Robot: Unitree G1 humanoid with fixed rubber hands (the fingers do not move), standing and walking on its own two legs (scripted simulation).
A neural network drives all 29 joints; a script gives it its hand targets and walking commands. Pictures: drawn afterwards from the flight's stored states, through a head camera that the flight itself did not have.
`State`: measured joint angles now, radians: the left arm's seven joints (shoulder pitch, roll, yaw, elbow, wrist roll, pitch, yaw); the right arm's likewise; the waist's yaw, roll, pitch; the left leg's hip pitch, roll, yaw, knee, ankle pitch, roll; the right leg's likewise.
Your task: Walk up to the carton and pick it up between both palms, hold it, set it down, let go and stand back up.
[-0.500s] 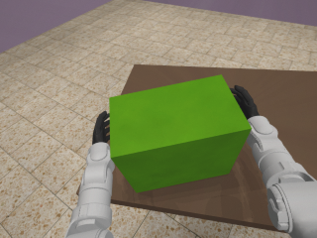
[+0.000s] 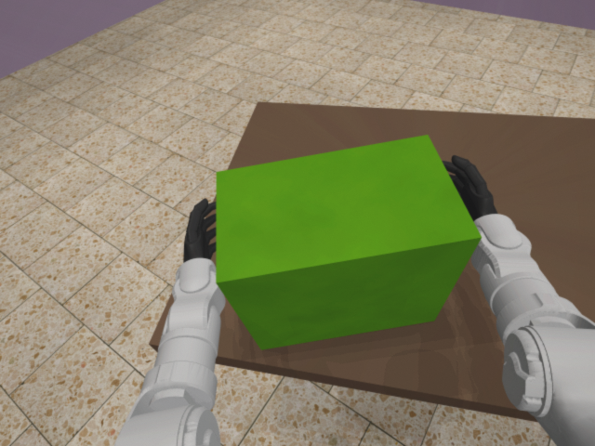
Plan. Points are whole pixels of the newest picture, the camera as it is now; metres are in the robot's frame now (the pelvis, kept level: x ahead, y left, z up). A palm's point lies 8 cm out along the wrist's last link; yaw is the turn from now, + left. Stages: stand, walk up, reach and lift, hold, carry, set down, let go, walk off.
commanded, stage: set down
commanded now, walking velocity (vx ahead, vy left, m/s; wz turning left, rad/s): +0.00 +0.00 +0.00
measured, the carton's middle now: (335, 253) +0.41 +0.04 +0.01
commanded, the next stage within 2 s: none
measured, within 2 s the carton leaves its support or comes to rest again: rests again in 0.28 s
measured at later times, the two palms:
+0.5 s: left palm (208, 253) +0.36 +0.22 +0.04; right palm (474, 217) +0.46 -0.15 +0.06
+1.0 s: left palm (204, 258) +0.36 +0.23 +0.04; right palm (469, 220) +0.46 -0.15 +0.05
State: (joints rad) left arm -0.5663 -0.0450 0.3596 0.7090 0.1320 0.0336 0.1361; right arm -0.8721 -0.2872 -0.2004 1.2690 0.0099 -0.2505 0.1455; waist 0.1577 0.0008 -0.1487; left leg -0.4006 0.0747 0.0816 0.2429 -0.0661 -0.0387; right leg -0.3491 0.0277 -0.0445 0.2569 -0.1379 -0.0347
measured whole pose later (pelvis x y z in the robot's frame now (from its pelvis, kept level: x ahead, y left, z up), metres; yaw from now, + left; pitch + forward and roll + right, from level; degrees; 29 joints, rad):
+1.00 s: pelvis +0.00 +0.00 +0.00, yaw -1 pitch +17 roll +0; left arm -0.58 -0.07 0.45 0.76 0.21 -0.17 0.10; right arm -0.87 -0.28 -0.22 1.29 -0.02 -0.32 0.14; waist 0.17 -0.01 -0.15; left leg -0.49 0.08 0.11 0.28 -0.08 -0.03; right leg -0.44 0.03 -0.03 0.29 -0.15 -0.04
